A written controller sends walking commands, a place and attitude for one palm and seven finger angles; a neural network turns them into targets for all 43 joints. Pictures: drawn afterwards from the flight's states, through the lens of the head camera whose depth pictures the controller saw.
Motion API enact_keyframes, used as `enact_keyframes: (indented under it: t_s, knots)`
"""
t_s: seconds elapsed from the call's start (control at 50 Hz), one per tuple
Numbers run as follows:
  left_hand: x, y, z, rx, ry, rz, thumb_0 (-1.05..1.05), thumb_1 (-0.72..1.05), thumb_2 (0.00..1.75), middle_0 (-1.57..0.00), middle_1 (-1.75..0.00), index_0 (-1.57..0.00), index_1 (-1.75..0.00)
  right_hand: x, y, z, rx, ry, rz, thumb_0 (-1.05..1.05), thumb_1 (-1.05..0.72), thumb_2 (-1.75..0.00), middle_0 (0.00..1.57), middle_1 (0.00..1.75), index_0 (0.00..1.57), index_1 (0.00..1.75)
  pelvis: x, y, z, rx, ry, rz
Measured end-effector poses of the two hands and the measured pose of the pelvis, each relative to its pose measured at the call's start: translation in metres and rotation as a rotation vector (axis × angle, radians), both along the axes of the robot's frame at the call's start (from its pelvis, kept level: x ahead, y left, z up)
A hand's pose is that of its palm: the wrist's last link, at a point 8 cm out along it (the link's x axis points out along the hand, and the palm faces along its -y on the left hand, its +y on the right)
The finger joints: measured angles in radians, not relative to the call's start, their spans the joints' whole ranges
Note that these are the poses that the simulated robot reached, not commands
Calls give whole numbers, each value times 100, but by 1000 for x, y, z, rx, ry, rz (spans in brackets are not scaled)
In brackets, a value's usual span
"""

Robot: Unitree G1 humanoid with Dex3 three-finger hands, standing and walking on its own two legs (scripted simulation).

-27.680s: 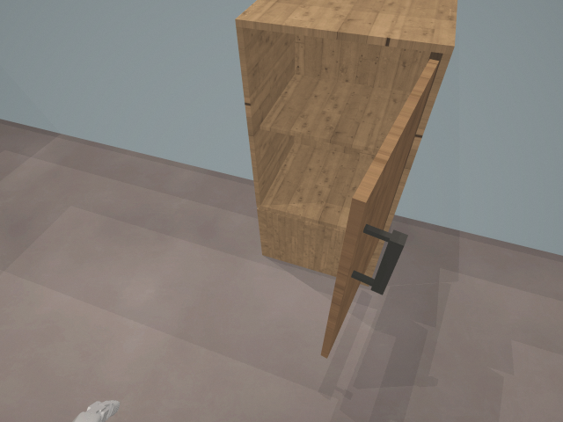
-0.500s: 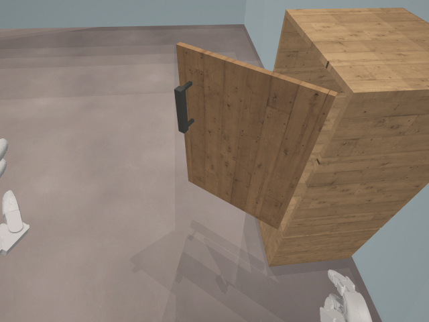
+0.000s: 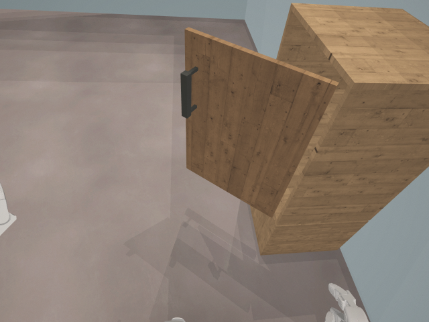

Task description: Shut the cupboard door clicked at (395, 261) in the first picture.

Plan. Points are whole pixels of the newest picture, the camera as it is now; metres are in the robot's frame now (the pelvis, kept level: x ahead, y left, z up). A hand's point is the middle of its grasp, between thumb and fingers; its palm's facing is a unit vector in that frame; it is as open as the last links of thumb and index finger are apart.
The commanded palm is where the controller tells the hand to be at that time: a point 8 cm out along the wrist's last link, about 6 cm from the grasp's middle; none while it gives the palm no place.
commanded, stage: step back with the hand held close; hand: left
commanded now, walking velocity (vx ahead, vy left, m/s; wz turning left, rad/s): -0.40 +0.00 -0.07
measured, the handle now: (190, 92) +0.74 +0.10 +0.01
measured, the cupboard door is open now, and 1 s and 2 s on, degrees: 51 51 51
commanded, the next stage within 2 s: stop stepping back and stand still in 0.18 s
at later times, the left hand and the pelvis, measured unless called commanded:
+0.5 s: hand out of the picture +0.13 +0.30 +0.17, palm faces +0.44 -0.80 -0.41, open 7.4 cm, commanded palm +0.07 +0.32 +0.19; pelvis -0.08 +0.02 +0.01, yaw -1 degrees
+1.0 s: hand out of the picture +0.12 +0.31 +0.17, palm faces +0.45 -0.84 -0.31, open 7.4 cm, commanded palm +0.05 +0.34 +0.19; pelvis -0.10 +0.05 +0.00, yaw -2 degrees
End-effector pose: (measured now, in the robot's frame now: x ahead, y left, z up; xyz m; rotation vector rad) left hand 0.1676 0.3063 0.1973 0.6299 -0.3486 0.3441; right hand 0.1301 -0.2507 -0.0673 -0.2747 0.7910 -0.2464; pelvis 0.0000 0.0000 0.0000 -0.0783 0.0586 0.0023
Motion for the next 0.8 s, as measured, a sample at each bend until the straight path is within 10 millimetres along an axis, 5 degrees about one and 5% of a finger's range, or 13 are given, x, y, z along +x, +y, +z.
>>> enact_keyframes:
  t_s: [0.14, 0.24, 0.36, 0.5, 0.68, 0.8]
  knots:
    - [-17, -23, -10, -78, 22, -51, 1, 89, 90, -21, -31, -21, -30, 5, 6, -1, 30, -35, 62, 1, -90, -90, 20, 30, 20, 30, -36, -8, 2, 15, 24, -47]
    - [-39, -41, -2, -55, 34, -142, 1, 89, 90, -21, -31, -21, -30, -8, 7, 10, 58, -94, 38, 1, -91, -90, 20, 30, 20, 30, -56, -13, 2, 9, -4, -35]
    - [-67, -15, 10, -24, -21, -75, 1, 89, 90, -22, -31, -22, -30, -40, 2, 17, 10, -72, 6, 1, -90, -90, 20, 30, 20, 30, -58, -2, 5, 27, -15, -34]
    - [-75, 27, -14, -153, 37, 60, 1, 89, 90, -21, -31, -21, -30, -78, 15, 17, -18, -20, -16, 1, -91, -90, 20, 30, 20, 30, -77, 19, 13, 21, -25, -26]
    - [-96, 3, -5, -113, 68, -48, 2, 89, 90, -21, -31, -21, -30, -100, 40, 16, 34, -53, 35, 1, -90, -90, 20, 30, 20, 30, -104, 20, 12, 51, 3, -49]
    - [-111, 14, -9, -122, 108, -8, 1, 89, 90, -21, -31, -21, -30, -114, 41, 5, 70, -30, -2, 1, -90, -90, 20, 30, 20, 30, -111, 24, 10, 28, -37, -53]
